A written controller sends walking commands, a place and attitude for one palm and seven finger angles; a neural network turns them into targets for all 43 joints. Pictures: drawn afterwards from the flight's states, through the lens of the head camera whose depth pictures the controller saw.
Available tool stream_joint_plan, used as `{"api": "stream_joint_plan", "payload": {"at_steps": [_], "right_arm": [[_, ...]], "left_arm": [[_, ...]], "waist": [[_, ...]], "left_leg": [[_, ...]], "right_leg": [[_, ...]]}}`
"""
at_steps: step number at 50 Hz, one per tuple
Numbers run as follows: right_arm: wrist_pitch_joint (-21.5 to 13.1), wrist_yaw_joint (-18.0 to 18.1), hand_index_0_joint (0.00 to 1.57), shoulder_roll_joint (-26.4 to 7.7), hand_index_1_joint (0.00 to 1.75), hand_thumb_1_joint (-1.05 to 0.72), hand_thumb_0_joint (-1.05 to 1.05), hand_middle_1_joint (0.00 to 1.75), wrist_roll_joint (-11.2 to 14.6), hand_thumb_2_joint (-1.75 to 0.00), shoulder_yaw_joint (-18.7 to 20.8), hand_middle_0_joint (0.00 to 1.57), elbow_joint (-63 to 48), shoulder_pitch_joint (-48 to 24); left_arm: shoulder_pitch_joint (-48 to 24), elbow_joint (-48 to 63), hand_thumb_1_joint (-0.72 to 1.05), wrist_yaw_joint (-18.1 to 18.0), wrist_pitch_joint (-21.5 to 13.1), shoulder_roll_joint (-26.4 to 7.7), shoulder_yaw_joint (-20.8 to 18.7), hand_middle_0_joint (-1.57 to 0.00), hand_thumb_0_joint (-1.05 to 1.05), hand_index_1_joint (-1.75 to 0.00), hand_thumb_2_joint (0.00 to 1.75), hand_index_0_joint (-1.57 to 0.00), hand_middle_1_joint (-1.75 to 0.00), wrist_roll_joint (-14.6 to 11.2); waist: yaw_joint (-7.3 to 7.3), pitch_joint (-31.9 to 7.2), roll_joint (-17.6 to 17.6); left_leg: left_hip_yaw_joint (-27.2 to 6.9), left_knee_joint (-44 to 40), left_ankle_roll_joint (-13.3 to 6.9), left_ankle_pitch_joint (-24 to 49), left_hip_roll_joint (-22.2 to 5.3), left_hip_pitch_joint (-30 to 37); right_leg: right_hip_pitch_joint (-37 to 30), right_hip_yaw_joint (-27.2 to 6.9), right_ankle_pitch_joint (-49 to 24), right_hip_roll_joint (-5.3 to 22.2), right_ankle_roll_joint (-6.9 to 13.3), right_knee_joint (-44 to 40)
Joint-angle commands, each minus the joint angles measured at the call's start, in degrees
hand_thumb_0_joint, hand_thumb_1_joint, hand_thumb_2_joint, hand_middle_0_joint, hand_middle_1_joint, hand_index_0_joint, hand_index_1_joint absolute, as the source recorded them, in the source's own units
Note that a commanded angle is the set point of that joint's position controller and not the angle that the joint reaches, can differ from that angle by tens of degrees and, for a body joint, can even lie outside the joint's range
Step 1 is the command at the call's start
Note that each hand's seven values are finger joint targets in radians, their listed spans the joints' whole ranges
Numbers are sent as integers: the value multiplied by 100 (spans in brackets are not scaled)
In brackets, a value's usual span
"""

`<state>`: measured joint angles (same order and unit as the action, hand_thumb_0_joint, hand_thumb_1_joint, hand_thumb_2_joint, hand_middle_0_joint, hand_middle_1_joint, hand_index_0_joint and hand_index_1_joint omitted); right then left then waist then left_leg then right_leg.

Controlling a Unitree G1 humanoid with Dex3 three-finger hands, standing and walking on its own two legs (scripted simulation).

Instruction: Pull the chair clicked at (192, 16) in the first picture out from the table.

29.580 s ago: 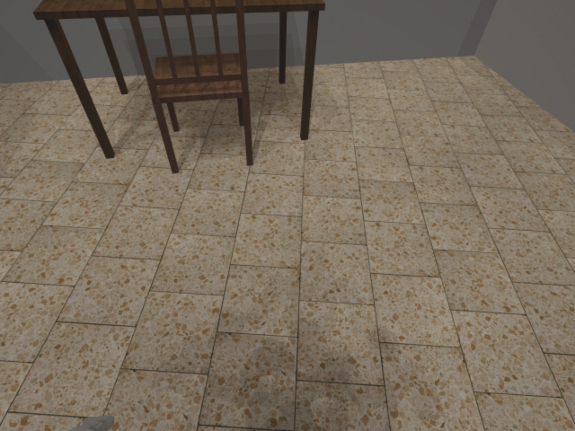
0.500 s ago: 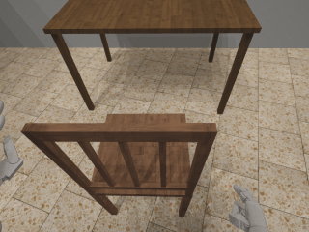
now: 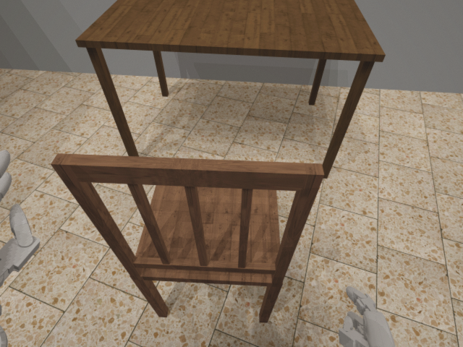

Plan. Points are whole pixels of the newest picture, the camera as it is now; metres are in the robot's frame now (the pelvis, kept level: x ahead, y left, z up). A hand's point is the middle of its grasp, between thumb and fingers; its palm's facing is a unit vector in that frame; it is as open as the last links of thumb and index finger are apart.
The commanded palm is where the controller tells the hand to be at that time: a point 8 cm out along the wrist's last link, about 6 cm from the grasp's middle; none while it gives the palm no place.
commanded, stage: step back with the hand held close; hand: left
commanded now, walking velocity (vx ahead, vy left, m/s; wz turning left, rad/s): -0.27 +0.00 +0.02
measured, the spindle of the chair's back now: (198, 231) +0.36 +0.11 -0.07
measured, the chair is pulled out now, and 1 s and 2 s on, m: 0.61 0.61 0.61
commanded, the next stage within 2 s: stop stepping back and stand still in 1.12 s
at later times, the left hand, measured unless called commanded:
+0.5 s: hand (18, 259) +0.18 +0.27 +0.17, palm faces +0.46 -0.75 -0.47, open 7.4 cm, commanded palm +0.10 +0.31 +0.19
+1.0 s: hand out of the picture +0.11 +0.26 +0.18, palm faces +0.44 -0.74 -0.51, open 7.4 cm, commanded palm +0.04 +0.30 +0.19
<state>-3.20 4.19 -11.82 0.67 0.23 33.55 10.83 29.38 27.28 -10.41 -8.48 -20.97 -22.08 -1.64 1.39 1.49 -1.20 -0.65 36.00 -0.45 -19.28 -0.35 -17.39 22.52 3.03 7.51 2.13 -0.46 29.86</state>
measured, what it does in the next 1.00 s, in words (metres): steps on the spot: right foot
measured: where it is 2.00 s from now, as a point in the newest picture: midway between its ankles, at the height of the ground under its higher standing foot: outside the picture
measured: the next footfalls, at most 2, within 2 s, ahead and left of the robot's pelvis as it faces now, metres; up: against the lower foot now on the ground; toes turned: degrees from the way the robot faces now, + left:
right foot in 0.62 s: +0.06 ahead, -0.14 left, +0.00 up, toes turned +0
left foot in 1.02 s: -0.04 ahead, +0.13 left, +0.00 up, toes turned +3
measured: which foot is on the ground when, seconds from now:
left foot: down 0.00-0.84, up 0.86-1.00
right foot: down 0.00-0.52, up 0.54-0.60, down 0.62-1.00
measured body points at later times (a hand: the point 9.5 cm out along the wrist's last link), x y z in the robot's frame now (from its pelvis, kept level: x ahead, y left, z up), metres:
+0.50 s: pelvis -0.03 +0.00 -0.01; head +0.00 +0.01 +0.44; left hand +0.15 +0.31 +0.19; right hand +0.14 -0.24 -0.09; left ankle +0.01 +0.12 -0.73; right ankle +0.09 -0.13 -0.73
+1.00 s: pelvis -0.08 -0.01 +0.00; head -0.06 +0.01 +0.45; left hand +0.08 +0.30 +0.21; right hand +0.10 -0.25 -0.08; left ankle -0.09 +0.12 -0.71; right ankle +0.02 -0.14 -0.73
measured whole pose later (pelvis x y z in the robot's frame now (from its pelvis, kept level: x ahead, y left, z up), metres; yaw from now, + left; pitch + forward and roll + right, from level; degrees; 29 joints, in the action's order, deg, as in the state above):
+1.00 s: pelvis -0.08 -0.01 +0.00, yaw +3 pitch +2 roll +0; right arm -4.7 3.9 -10.9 -0.2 1.5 37.3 9.6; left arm 32.4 32.4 -8.8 -16.1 -26.9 -27.7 -1.6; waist -1.4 1.2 3.4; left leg -1.3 44.0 0.4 -26.0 0.3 -22.5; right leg 24.9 1.8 7.4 2.9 -0.5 30.9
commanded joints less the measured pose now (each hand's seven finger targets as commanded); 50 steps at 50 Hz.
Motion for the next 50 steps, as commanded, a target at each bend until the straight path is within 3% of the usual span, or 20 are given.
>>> {"api": "stream_joint_plan", "payload": {"at_steps": [1, 4, 8, 11, 13, 16, 20, 23, 26, 28, 31, 33, 36, 39, 42, 43, 45, 47, 49, 50], "right_arm": [[-292, 105, 20, -762, 30, -90, 0, 30, 12, -90, 256, 20, -907, -483], [-380, 81, 20, -750, 30, -90, 0, 30, 45, -90, 263, 20, -1005, -468], [-431, 54, 20, -754, 30, -90, 0, 30, 25, -90, 346, 20, -943, -433], [-495, 66, 20, -752, 30, -90, 0, 30, 36, -90, 404, 20, -824, -508], [-497, 57, 20, -733, 30, -90, 0, 30, 60, -90, 438, 20, -803, -352], [-478, 31, 20, -757, 30, -90, 0, 30, -9, -90, 485, 20, -638, -261], [-408, -38, 20, -702, 30, -90, 0, 30, -72, -90, 394, 20, -595, -337], [-346, -9, 20, -712, 30, -90, 0, 30, -67, -90, 338, 20, -646, -499], [-461, 31, 20, -788, 30, -90, 0, 30, -13, -90, 396, 20, -717, -657], [-570, 48, 20, -732, 30, -90, 0, 30, -10, -90, 426, 20, -762, -492], [-708, 54, 20, -697, 30, -90, 0, 30, -43, -90, 488, 20, -528, -427], [-803, 10, 20, -679, 30, -90, 0, 30, -128, -90, 429, 20, -362, -286], [-840, -39, 20, -704, 30, -90, 0, 30, -139, -90, 513, 20, -218, -291], [-789, -55, 20, -650, 30, -90, 0, 30, -110, -90, 490, 20, -401, -449], [-604, -58, 20, -509, 30, -90, 0, 30, -95, -90, 550, 20, -397, -334], [-534, -67, 20, -507, 30, -90, 0, 30, -105, -90, 576, 20, -407, -485], [-475, -39, 20, -411, 30, -90, 0, 30, -126, -90, 444, 20, -459, -618], [-431, 31, 20, -328, 30, -90, 0, 30, -77, -90, 271, 20, -553, -794], [-380, 89, 20, -412, 30, -90, 0, 30, -48, -90, 235, 20, -483, -560], [-404, 111, 20, -521, 30, -90, 0, 30, -51, -90, 312, 20, -465, -493]], "left_arm": [[-297, 1397, 90, -196, -448, -1517, -986, -20, 0, -30, 90, -20, -30, 35], [-86, 1666, 90, -205, -531, -1448, -1069, -20, 0, -30, 90, -20, -30, 41], [235, 1668, 90, -185, -563, -1443, -1199, -20, 0, -30, 90, -20, -30, 18], [156, 1247, 90, -194, -606, -1410, -1296, -20, 0, -30, 90, -20, -30, 55], [52, 1142, 90, -183, -630, -1295, -1211, -20, 0, -30, 90, -20, -30, 58], [-199, 1051, 90, -181, -650, -1426, -1164, -20, 0, -30, 90, -20, -30, 50], [-272, 1254, 90, -182, -628, -1415, -985, -20, 0, -30, 90, -20, -30, 30], [114, 1492, 90, -205, -743, -1519, -1191, -20, 0, -30, 90, -20, -30, 52], [222, 1706, 90, -198, -901, -1606, -1481, -20, 0, -30, 90, -20, -30, 125], [24, 2016, 90, -148, -966, -1511, -1434, -20, 0, -30, 90, -20, -30, 88], [109, 1829, 90, -61, -1014, -1569, -1455, -20, 0, -30, 90, -20, -30, -16], [130, 1675, 90, 15, -1158, -1334, -1231, -20, 0, -30, 90, -20, -30, -27], [11, 1571, 90, 69, -1171, -1288, -1123, -20, 0, -30, 90, -20, -30, -30], [137, 1649, 90, 111, -1189, -1364, -1220, -20, 0, -30, 90, -20, -30, -109], [110, 1536, 90, 14, -1070, -1647, -1360, -20, 0, -30, 90, -20, -30, -149], [27, 1508, 90, -31, -969, -1687, -1337, -20, 0, -30, 90, -20, -30, -139], [58, 1443, 90, -30, -912, -1628, -1395, -20, 0, -30, 90, -20, -30, -55], [265, 1252, 90, -17, -986, -1525, -1420, -20, 0, -30, 90, -20, -30, -61], [497, 1223, 90, -20, -1085, -1455, -1391, -20, 0, -30, 90, -20, -30, -95], [441, 1337, 90, -29, -1165, -1407, -1305, -20, 0, -30, 90, -20, -30, -97]], "waist": [[-88, -341, -196], [-47, -595, -610], [-35, -882, -737], [-39, -548, -860], [-61, -430, -282], [-119, -298, 596], [-131, -699, 1176], [-117, -747, 238], [-118, -732, -1414], [-126, -692, -1294], [-74, -881, -715], [-120, -732, -909], [-136, -1297, -864], [-80, -1196, -502], [-132, -1129, 1251], [-86, -1148, 1341], [-167, -1037, 1186], [-121, -689, 1178], [-214, -660, 537], [-221, -664, -103]], "left_leg": [[-566, -1104, -259, -1207, -447, -768], [-802, -1514, -332, -832, -727, -1419], [-741, -1316, -305, 195, -791, -1594], [-796, -1570, -394, -833, -947, -2430], [-709, -1256, -357, -1180, -812, -2538], [-401, -294, -161, -1267, -268, -1534], [-284, 448, -104, -837, -84, -482], [-709, -823, -285, -607, -445, -683], [-1314, -1937, -631, -1118, -1405, -2433], [-1185, -1733, -622, -512, -1491, -2674], [-874, -785, -400, 1759, -1214, -1266], [-984, -724, -408, 2691, -1288, -701], [-780, -425, -314, 3500, -1254, -21], [-658, -196, -278, 1663, -1042, -691], [-63, 1710, 200, -996, 182, -670], [-280, 2722, 191, -1144, 142, -653], [-356, 2718, 164, -965, 6, -699], [-396, 1098, 65, -1009, -167, -520], [-38, -1181, 19, -265, -100, -155], [-265, -1773, -118, 240, -484, -235]], "right_leg": [[-553, -1069, 2375, 625, 168, -1058], [-1469, -612, 1175, 316, 29, -117], [-1844, -548, -155, 316, 29, 358], [-2120, -583, 159, 289, 28, 760], [-1905, -790, 386, 361, 92, 648], [-622, -1604, 1227, 916, 425, -756], [-30, -1557, 2135, 1415, 610, -1509], [-358, -928, 1612, 793, 301, -720], [-1773, -287, 958, 0, -18, 1258], [-1931, -293, 512, -71, -22, 1609], [-1209, -540, -121, 193, 137, 948], [-847, -382, -133, 145, 167, 574], [-957, -463, -449, 204, 204, 667], [-1026, -735, -356, 390, 340, 467], [-224, -2497, 259, 1917, 1054, -1562], [-92, -2504, 985, 2174, 1217, -1822], [-101, -1816, 674, 1875, 1117, -1561], [-133, -1173, 13, 1340, 813, -1051], [-432, -762, 120, 810, 384, -365], [-691, -623, 74, 507, 205, 371]]}}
